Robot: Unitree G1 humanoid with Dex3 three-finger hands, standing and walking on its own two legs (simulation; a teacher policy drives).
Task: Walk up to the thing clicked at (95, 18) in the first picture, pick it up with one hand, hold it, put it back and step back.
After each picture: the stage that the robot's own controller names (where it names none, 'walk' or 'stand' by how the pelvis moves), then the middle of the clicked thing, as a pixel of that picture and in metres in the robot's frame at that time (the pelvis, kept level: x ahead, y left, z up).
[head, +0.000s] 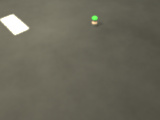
stand; (94, 21) +1.92 -0.12 -0.72
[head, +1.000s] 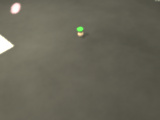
walk; (80, 32) +1.79 +0.19 -0.71
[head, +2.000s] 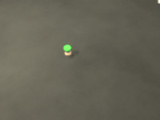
walk; (67, 51) +1.22 +0.28 -0.72
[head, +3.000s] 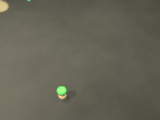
walk; (62, 93) +0.74 +0.23 -0.70
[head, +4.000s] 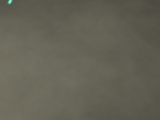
stand; out of the picture +0.41 +0.19 -0.70
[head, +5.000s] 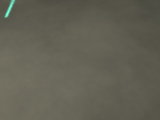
stand; out of the picture +0.36 +0.22 -0.73
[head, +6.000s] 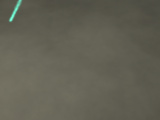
stand; out of the picture +0.37 +0.21 -0.73
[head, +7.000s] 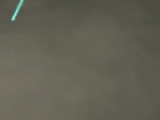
stand; out of the picture +0.36 +0.20 -0.73
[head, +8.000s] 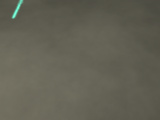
stand; out of the picture +0.36 +0.20 -0.73
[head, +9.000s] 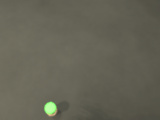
go down; (51, 109) +0.40 +0.20 -0.62
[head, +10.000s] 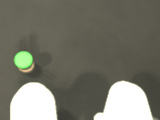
go down; (25, 63) +0.44 +0.25 -0.30
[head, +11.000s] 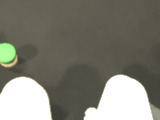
close in; (7, 57) +0.43 +0.27 -0.26
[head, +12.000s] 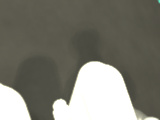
close; out of the picture +0.42 +0.30 -0.22
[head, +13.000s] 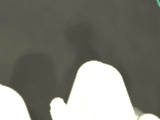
close; out of the picture +0.40 +0.30 -0.22
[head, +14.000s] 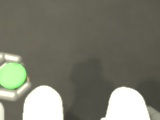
lift; (16, 80) +0.33 +0.24 -0.06
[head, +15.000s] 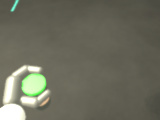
hold; (37, 93) +0.32 +0.17 +0.04
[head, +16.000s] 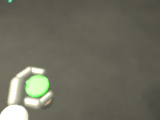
hold; (41, 93) +0.33 +0.16 +0.01
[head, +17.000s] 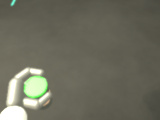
hold; (39, 94) +0.32 +0.17 +0.01
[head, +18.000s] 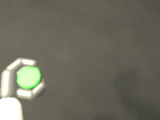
crouch; (33, 83) +0.37 +0.18 -0.05
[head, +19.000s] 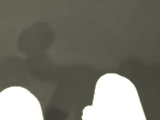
lower; out of the picture +0.47 +0.28 -0.11
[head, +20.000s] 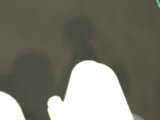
lower; out of the picture +0.42 +0.32 -0.22
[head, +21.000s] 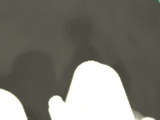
lower; out of the picture +0.42 +0.32 -0.22
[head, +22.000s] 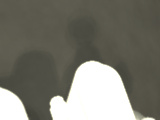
lower; out of the picture +0.42 +0.32 -0.22
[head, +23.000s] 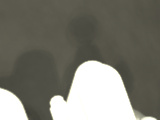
lower; out of the picture +0.42 +0.32 -0.22
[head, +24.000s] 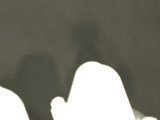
open; out of the picture +0.42 +0.31 -0.22
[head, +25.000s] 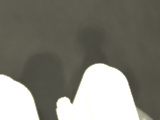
stand; out of the picture +0.41 +0.30 -0.23
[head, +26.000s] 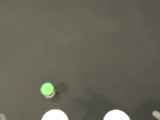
walk; (48, 91) +0.44 +0.21 -0.51
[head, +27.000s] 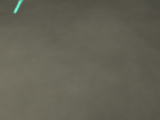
stand; out of the picture +0.40 +0.19 -0.67
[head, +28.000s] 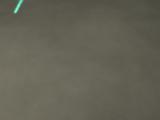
stand; out of the picture +0.40 +0.20 -0.67
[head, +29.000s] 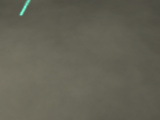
stand; out of the picture +0.41 +0.18 -0.70
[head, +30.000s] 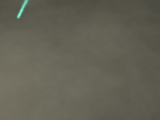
stand; out of the picture +0.40 +0.19 -0.72
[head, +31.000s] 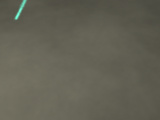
stand; out of the picture +0.38 +0.20 -0.73
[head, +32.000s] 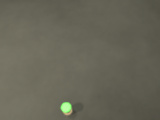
walk; (67, 109) +0.45 +0.21 -0.70
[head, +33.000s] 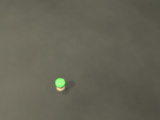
walk; (60, 85) +0.66 +0.17 -0.70
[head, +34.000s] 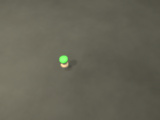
stand; (64, 62) +0.95 +0.28 -0.70
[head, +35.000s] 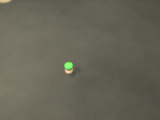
stand; (68, 69) +1.00 +0.17 -0.72
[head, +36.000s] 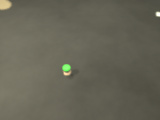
stand; (67, 71) +1.03 +0.20 -0.72
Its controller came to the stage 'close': yes
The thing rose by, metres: 0.71
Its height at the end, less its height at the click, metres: +0.00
